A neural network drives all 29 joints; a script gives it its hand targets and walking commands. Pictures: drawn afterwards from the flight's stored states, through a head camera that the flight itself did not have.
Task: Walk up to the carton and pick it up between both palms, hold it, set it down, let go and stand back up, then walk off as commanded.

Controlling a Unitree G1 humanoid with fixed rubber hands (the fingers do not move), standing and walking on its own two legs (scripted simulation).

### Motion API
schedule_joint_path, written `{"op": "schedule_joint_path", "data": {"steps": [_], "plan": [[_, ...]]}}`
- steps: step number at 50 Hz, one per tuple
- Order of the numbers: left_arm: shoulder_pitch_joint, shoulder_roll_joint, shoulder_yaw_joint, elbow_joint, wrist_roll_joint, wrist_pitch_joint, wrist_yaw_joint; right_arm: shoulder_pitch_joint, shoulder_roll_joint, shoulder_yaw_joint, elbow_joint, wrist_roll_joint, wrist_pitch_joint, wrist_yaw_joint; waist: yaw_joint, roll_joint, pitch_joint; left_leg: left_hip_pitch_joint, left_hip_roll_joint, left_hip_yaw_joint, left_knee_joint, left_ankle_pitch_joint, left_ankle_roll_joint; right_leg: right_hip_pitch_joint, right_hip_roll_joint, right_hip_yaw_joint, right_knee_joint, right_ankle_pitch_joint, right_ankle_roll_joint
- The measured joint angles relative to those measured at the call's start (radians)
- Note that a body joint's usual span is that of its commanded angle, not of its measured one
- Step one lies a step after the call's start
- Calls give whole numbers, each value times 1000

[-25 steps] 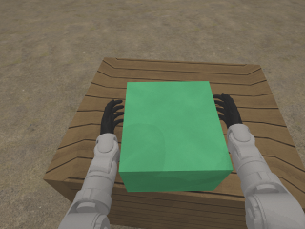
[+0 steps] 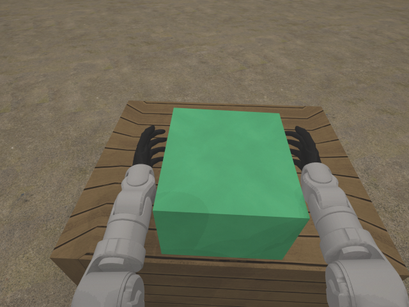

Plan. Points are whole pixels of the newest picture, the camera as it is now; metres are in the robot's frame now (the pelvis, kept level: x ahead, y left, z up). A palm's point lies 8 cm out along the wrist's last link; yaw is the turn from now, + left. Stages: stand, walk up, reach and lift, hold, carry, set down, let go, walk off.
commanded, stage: reach and lift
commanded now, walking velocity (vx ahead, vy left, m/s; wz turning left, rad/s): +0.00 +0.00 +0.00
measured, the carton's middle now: (224, 178) +0.38 +0.00 +0.07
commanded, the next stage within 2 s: hold in 1.20 s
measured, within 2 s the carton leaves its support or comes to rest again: neither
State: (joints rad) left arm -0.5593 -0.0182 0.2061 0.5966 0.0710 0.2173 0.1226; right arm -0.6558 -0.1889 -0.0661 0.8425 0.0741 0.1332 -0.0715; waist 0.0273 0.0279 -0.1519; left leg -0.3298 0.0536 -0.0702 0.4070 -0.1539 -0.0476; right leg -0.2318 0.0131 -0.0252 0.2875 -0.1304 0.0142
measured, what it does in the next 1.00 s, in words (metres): stands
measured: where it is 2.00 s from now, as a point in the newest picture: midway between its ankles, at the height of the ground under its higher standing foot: outside the picture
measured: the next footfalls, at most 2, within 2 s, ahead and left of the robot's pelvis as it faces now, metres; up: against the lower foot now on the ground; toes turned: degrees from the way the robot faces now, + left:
none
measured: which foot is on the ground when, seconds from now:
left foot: down 0.00-1.00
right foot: down 0.00-1.00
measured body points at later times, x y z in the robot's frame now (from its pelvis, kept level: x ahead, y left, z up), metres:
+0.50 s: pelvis +0.00 +0.01 +0.00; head -0.04 +0.02 +0.45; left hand +0.39 +0.17 +0.15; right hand +0.40 -0.17 +0.15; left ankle +0.03 +0.14 -0.75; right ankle +0.01 -0.13 -0.75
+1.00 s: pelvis +0.00 +0.01 +0.00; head -0.04 +0.02 +0.45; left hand +0.39 +0.17 +0.17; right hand +0.40 -0.17 +0.16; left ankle +0.03 +0.14 -0.75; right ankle +0.01 -0.13 -0.75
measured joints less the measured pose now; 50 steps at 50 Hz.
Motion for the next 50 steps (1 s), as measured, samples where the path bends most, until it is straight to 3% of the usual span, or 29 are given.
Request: {"op": "schedule_joint_path", "data": {"steps": [7,23,50], "plan": [[-3,15,-2,-59,0,46,-12,-3,8,0,-86,14,69,-20,-1,-4,0,17,-7,0,0,-2,7,21,-7,0,-5,0,7],[-24,41,-3,-119,0,170,-40,-9,22,-1,-136,23,162,-44,-56,-13,2,45,-19,1,0,-7,14,55,-18,0,-17,-1,13],[-57,47,8,-172,8,245,-59,-16,21,-11,-188,51,213,-57,-56,-13,5,62,-19,1,0,-12,16,72,-18,0,-18,-5,14]]}}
